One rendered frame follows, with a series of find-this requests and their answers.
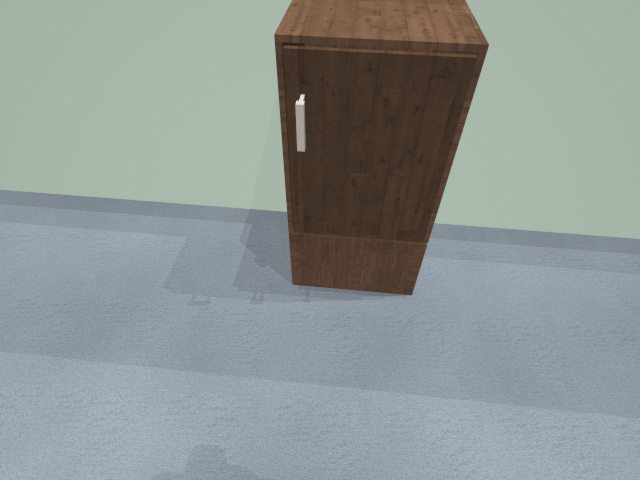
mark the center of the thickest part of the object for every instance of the handle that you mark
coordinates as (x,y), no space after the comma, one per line
(300,123)

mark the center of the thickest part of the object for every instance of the cupboard door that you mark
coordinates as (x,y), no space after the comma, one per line
(379,127)

